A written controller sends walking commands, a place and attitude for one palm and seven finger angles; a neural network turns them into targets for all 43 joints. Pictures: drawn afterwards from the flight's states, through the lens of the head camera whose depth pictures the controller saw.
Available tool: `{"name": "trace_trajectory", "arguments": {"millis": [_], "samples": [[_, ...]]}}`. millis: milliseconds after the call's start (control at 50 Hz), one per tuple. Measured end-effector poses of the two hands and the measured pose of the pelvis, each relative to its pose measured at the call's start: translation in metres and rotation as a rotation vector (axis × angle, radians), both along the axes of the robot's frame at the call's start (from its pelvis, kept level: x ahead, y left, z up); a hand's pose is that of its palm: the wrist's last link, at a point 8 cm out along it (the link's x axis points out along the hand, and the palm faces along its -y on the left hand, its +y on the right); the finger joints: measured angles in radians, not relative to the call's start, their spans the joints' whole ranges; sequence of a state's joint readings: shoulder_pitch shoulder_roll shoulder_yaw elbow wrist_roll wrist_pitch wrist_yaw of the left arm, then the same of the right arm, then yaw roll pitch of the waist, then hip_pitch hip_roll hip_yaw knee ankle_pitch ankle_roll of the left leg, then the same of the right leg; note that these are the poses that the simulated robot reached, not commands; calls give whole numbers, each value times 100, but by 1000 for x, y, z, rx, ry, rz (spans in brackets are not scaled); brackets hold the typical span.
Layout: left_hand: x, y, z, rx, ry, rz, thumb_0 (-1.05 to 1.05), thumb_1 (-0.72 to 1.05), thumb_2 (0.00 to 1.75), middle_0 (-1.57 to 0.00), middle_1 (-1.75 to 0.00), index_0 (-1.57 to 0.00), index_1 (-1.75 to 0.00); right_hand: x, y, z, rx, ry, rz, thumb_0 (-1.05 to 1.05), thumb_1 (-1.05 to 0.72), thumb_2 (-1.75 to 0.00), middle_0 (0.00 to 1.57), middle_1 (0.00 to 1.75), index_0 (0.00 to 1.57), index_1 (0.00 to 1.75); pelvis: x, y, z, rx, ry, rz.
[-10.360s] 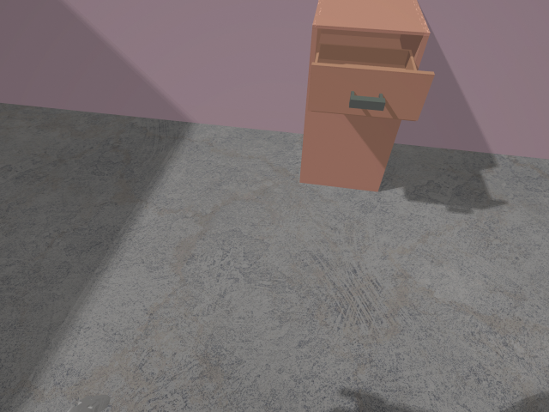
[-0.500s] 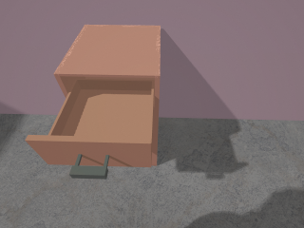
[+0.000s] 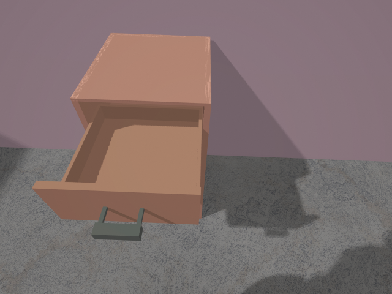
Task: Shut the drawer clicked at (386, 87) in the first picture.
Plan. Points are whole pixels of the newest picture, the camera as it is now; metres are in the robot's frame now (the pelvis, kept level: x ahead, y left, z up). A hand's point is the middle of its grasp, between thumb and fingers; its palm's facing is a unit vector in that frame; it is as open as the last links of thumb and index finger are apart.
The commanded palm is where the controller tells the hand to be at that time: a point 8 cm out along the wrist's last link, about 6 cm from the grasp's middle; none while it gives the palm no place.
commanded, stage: come to a stop and stand still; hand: left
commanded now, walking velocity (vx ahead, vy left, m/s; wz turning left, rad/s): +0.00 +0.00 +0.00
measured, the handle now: (120, 221) +0.28 +0.20 -0.07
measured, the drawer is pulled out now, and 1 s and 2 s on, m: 0.30 0.30 0.27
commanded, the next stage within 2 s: look again from close up in 0.64 s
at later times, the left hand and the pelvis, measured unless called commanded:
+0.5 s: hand out of the picture -0.02 +0.18 -0.18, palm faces +0.03 -0.98 -0.18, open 7.4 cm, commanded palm none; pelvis +0.00 +0.02 +0.00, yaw +0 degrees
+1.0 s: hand out of the picture -0.03 +0.17 -0.18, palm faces +0.02 -0.99 -0.17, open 7.4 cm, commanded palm none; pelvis -0.01 +0.02 +0.00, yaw -1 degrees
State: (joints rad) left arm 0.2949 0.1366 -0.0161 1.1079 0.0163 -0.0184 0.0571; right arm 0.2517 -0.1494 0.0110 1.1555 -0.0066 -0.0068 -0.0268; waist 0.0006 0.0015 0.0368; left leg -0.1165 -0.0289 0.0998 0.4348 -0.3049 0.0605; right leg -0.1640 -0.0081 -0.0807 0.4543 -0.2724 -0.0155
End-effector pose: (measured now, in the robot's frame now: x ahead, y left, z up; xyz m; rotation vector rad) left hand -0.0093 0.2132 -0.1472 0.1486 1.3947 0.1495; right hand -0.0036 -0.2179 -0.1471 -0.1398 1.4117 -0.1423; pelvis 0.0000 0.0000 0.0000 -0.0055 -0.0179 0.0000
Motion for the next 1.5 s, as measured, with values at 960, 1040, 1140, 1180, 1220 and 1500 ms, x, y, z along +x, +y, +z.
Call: {"name": "trace_trajectory", "arguments": {"millis": [960, 1040, 1140, 1180, 1220, 1500], "samples": [[-24, 11, -2, -21, 53, 14, 0, 91, 90, -20, -30, -20, -30, -43, 36, -2, 21, 56, -55, 0, -91, -90, 20, 30, 20, 30, -5, 22, 0, 4, -12, -20], [-23, 8, -2, -24, 50, 12, 0, 91, 90, -20, -30, -20, -30, -42, 34, -3, 23, 50, -56, 0, -91, -90, 20, 30, 20, 30, -6, 20, 0, 4, -12, -22], [-23, 4, -2, -26, 50, 11, 0, 91, 90, -20, -30, -20, -30, -40, 32, -3, 24, 44, -58, 0, -91, -90, 20, 30, 20, 30, -6, 18, 0, 4, -11, -24], [-24, 3, -2, -27, 51, 11, 0, 91, 90, -20, -30, -20, -30, -40, 31, -3, 24, 42, -59, 0, -91, -90, 20, 30, 20, 30, -5, 17, 0, 4, -11, -25], [-24, 1, -2, -27, 52, 11, 0, 91, 90, -20, -30, -20, -30, -40, 30, -3, 25, 42, -60, 0, -91, -90, 20, 30, 20, 30, -5, 15, 0, 5, -10, -26], [45, 28, 55, 127, -391, 64, 7, 99, 90, -23, -32, -22, -32, -6, -3, 8, -32, -261, -35, 2, -93, -90, 20, 30, 20, 30, -11, 2, -6, 33, 27, 5]]}}
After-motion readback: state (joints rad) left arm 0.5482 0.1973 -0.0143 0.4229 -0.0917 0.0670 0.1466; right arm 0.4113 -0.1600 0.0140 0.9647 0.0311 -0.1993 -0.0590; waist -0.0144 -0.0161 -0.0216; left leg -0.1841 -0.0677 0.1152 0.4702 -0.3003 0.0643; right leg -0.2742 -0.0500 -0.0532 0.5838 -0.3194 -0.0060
